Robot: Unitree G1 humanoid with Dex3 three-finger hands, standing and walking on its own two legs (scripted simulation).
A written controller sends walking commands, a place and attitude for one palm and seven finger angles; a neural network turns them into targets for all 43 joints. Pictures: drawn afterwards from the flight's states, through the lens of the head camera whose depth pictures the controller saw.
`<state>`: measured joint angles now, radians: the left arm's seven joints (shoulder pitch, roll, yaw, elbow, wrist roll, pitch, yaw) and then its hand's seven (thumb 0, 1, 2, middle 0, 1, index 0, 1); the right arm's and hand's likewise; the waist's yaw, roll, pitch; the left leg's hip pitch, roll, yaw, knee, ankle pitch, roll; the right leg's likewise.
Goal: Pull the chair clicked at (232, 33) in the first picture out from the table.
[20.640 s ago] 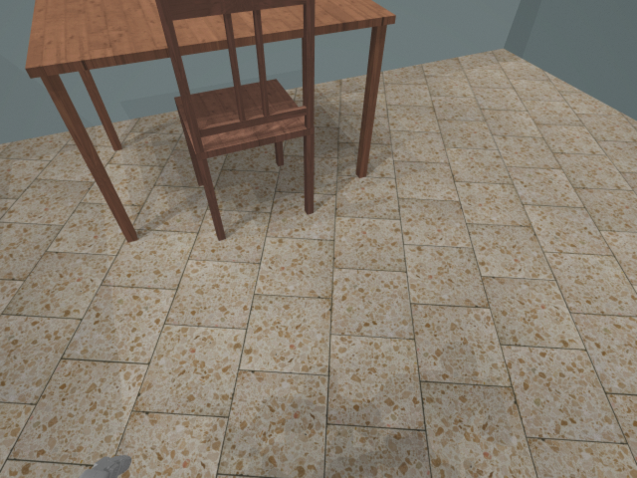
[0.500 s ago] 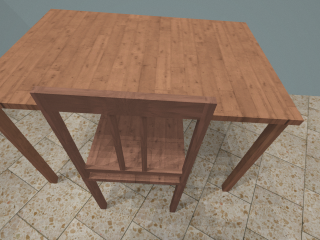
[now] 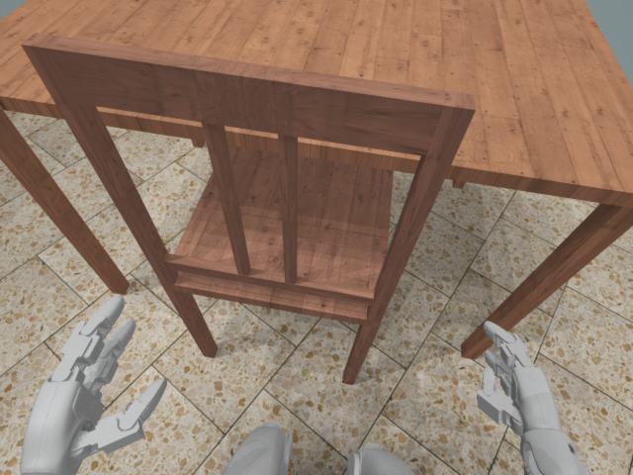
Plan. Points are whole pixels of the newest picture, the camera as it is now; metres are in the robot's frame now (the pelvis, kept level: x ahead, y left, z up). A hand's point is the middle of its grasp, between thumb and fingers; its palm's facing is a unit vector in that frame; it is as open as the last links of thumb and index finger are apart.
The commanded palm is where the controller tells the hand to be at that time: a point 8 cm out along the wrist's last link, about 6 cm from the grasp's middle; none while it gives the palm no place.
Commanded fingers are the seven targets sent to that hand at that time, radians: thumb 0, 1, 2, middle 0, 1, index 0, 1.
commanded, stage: raise the hand toward the chair's back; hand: left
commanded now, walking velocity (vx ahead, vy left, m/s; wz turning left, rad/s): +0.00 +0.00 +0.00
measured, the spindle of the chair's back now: (232, 212) +0.45 +0.18 +0.03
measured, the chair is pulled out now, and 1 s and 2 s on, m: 0.00 0.00 0.00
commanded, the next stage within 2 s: aim the fingers beside a spindle in 1.54 s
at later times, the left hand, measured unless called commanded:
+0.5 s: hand (162, 347) +0.24 +0.21 +0.04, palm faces -0.09 -1.00 -0.03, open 14.7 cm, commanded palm +0.21 +0.27 +0.06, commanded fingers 0.00 -0.36 0.36 -0.07 -0.10 -0.07 -0.10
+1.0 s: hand (99, 321) +0.25 +0.27 +0.07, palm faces -0.04 -1.00 -0.06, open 16.9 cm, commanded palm +0.23 +0.32 +0.07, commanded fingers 0.00 -0.50 0.30 -0.06 -0.08 -0.06 -0.08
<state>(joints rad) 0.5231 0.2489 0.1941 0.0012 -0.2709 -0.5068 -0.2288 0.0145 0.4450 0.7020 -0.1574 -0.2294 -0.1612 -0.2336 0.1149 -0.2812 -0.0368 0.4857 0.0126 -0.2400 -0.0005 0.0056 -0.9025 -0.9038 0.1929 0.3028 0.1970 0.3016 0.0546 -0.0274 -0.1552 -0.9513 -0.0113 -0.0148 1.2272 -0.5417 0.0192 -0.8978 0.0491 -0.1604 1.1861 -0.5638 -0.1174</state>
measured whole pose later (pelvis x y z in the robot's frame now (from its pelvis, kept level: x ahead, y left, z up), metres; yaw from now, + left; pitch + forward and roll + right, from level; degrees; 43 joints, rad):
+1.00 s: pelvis +0.01 +0.07 +0.02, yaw -2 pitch +15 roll -5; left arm 0.31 0.29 0.20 0.00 -0.28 -0.37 -0.27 -0.01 -0.49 0.30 -0.06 -0.08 -0.07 -0.09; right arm 0.21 -0.24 0.05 0.52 0.02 -0.20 -0.02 0.01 -0.90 -0.90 0.20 0.30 0.20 0.30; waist 0.01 0.03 -0.14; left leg -0.89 -0.06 0.00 1.12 -0.49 0.09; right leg -0.82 0.03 -0.10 1.03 -0.48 -0.01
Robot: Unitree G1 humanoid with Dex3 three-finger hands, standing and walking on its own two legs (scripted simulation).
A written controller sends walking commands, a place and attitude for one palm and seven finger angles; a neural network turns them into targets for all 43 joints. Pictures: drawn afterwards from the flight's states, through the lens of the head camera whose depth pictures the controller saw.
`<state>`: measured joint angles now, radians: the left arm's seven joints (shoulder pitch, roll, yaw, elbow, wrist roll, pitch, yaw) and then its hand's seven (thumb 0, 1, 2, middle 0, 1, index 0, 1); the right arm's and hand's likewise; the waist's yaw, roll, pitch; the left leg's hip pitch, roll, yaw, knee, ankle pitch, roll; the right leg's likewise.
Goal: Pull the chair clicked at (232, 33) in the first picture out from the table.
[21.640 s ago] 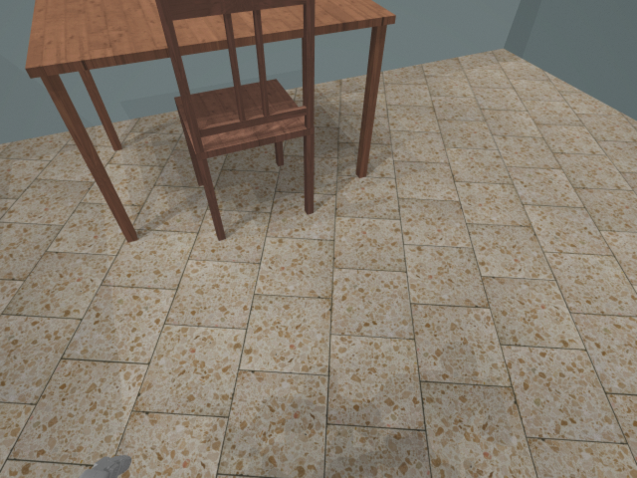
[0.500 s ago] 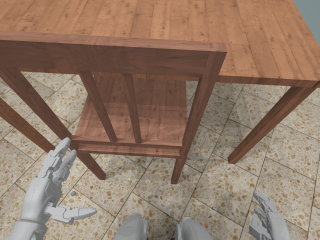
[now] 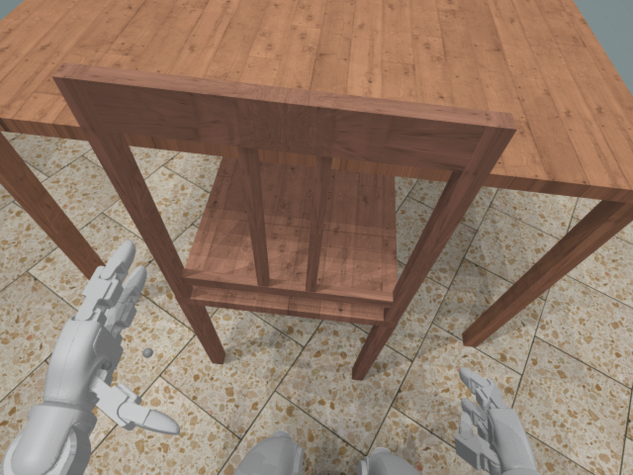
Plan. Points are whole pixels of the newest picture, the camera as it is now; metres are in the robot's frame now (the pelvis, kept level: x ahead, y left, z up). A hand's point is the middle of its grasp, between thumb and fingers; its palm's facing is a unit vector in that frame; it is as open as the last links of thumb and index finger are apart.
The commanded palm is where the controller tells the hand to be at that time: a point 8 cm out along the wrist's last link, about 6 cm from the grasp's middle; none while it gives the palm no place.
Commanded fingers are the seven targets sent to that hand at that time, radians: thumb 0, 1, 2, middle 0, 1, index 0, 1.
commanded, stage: raise the hand toward the chair's back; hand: left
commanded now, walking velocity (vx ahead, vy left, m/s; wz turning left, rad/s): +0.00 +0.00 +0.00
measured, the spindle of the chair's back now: (257, 228) +0.44 +0.13 +0.01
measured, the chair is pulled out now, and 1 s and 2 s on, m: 0.00 0.00 0.00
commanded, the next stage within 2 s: aim the fingers beside a spindle in 0.54 s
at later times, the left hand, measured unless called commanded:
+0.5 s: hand (167, 343) +0.25 +0.20 +0.03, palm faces -0.05 -1.00 -0.04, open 16.9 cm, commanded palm +0.23 +0.25 +0.05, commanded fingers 0.00 -0.50 0.30 -0.06 -0.08 -0.06 -0.08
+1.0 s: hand (204, 324) +0.28 +0.16 +0.04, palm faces -0.02 -1.00 -0.07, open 16.9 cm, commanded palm +0.25 +0.22 +0.03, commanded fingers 0.00 -0.50 0.30 -0.06 -0.08 -0.06 -0.08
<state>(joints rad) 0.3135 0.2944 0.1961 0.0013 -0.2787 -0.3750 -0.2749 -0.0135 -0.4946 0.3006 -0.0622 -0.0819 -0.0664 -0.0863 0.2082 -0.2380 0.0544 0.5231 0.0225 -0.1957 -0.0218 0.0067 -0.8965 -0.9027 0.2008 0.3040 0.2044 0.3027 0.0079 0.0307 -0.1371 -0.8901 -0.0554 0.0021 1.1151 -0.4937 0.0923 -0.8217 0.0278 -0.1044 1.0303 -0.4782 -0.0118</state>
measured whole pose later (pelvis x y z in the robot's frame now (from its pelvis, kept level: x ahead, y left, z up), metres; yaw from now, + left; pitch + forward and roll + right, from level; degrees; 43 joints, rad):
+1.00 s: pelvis +0.01 -0.04 +0.00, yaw +0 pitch +18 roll -3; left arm 0.22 0.29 0.22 0.14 -0.29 -0.39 -0.29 -0.01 -0.50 0.30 -0.06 -0.08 -0.07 -0.09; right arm 0.21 -0.27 0.03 0.56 0.03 -0.19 -0.02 0.01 -0.90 -0.90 0.20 0.30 0.20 0.30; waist -0.02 0.04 -0.15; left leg -0.91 -0.02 -0.01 1.12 -0.52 0.05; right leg -0.86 0.06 -0.12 1.06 -0.51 -0.07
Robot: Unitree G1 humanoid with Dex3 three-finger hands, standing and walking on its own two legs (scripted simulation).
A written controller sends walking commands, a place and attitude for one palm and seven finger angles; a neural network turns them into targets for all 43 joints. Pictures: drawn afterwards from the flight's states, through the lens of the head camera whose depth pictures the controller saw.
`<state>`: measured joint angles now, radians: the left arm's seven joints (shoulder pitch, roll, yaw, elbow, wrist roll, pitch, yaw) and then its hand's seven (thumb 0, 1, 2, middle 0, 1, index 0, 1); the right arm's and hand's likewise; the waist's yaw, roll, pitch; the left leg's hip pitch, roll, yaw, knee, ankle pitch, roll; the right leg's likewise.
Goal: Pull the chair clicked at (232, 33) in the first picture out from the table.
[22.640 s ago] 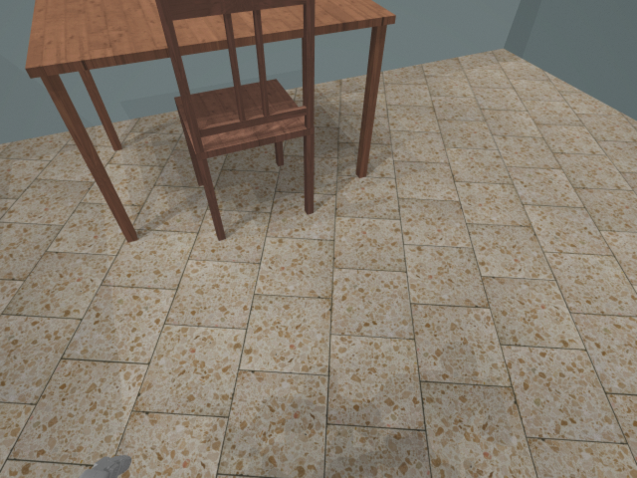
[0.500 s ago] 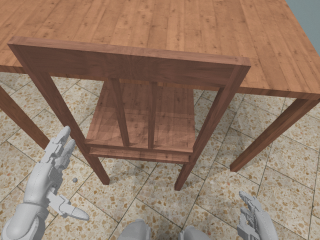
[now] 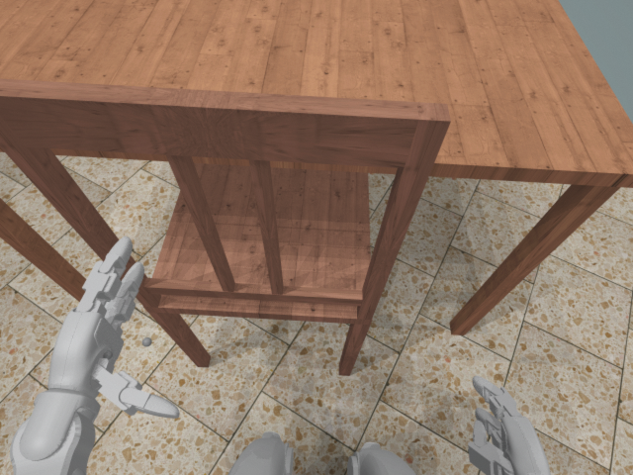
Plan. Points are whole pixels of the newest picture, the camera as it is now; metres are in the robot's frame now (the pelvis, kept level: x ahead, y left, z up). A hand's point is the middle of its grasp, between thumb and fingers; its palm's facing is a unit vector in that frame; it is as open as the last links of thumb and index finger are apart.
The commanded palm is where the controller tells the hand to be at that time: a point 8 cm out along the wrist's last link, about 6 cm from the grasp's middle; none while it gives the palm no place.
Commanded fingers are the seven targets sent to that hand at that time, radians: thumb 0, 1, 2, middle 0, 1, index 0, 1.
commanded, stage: aim the fingers beside a spindle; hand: left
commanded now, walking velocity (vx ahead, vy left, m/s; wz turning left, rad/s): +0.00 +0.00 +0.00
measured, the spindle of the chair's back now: (209, 235) +0.42 +0.17 +0.01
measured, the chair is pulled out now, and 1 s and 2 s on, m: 0.00 0.00 0.00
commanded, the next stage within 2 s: none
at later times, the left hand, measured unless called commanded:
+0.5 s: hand (176, 343) +0.27 +0.18 +0.01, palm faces -0.06 -1.00 -0.03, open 16.9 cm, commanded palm +0.25 +0.24 +0.02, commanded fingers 0.00 -0.50 0.30 -0.06 -0.08 -0.06 -0.08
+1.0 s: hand (197, 341) +0.28 +0.16 -0.01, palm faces -0.06 -1.00 -0.02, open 16.9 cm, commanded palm +0.26 +0.21 +0.00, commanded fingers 0.00 -0.50 0.30 -0.06 -0.08 -0.06 -0.08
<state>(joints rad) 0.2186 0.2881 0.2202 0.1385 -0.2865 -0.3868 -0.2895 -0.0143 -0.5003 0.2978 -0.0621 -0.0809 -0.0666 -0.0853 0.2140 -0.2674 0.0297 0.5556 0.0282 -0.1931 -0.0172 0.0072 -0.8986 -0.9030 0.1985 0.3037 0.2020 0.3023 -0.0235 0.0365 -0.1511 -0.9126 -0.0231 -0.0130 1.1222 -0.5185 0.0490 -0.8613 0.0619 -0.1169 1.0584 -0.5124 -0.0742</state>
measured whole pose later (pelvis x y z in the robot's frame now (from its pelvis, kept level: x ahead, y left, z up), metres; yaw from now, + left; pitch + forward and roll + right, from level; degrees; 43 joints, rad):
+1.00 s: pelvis -0.01 +0.02 -0.03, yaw -1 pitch +22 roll -3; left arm 0.11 0.20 0.05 0.19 -0.19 -0.42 -0.14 -0.01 -0.50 0.30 -0.06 -0.08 -0.06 -0.08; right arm 0.19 -0.26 0.03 0.52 0.01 -0.11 0.01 0.01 -0.90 -0.90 0.20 0.30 0.20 0.30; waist -0.02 0.04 -0.18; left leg -1.08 -0.04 0.01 1.26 -0.56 0.08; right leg -1.03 0.04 -0.11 1.20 -0.55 -0.05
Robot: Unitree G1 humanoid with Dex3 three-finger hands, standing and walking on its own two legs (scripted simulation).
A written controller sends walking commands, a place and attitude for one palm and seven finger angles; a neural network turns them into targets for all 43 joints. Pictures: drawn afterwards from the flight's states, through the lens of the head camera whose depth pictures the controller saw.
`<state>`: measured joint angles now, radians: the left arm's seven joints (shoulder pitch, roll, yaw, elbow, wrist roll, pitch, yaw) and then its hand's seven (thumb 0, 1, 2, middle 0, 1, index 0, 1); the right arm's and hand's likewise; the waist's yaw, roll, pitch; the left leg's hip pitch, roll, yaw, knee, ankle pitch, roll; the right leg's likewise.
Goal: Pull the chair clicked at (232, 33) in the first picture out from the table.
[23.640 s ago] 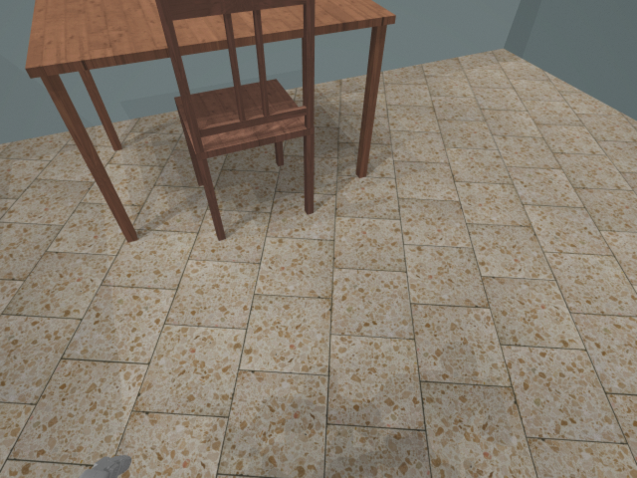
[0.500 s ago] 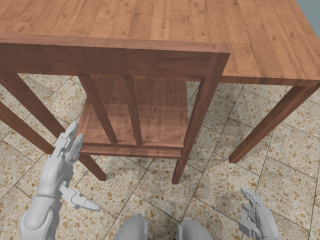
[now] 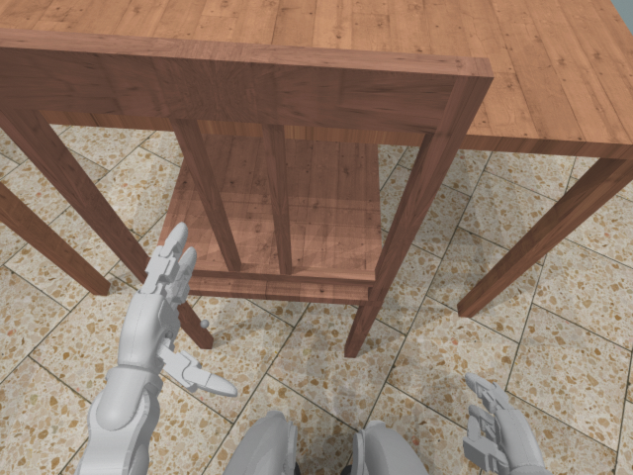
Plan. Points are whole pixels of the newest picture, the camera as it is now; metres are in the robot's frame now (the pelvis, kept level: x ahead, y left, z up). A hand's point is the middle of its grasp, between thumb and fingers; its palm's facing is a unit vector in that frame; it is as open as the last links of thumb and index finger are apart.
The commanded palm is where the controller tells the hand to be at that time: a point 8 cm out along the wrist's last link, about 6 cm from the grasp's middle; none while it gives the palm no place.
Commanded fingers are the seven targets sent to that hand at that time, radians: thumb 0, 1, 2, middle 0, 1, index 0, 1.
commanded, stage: aim the fingers beside a spindle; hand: left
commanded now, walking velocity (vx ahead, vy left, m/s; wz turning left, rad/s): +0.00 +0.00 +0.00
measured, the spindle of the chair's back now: (215, 211) +0.43 +0.16 +0.04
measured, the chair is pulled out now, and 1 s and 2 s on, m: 0.00 0.00 0.00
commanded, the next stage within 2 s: none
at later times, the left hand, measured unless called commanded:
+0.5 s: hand (221, 323) +0.28 +0.13 +0.03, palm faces -0.08 -1.00 -0.04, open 16.9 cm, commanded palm +0.27 +0.20 +0.03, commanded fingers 0.00 -0.50 0.30 -0.06 -0.08 -0.06 -0.08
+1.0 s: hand (206, 324) +0.29 +0.15 +0.01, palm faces -0.02 -1.00 -0.04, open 16.9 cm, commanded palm +0.26 +0.20 +0.02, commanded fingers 0.00 -0.50 0.30 -0.06 -0.08 -0.06 -0.08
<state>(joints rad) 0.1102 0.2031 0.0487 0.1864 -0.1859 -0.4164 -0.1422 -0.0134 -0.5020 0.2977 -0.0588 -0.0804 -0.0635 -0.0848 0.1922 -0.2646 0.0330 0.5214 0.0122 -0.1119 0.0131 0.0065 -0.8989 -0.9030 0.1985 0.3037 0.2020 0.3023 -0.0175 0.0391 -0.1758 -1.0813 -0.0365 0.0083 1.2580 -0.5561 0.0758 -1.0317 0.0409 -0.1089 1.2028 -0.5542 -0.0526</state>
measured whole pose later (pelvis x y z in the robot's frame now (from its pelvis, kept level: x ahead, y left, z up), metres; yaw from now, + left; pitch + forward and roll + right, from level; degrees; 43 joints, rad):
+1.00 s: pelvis +0.01 -0.02 +0.00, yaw +0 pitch +22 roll -2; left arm 0.14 0.22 0.10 0.22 -0.21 -0.40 -0.16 -0.01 -0.50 0.30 -0.06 -0.08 -0.06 -0.08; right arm 0.19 -0.27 0.03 0.51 0.02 -0.08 0.02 0.01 -0.90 -0.90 0.20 0.30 0.20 0.30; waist -0.02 0.04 -0.19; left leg -1.07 -0.02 0.01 1.25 -0.57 0.05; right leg -1.03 0.06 -0.11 1.21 -0.57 -0.08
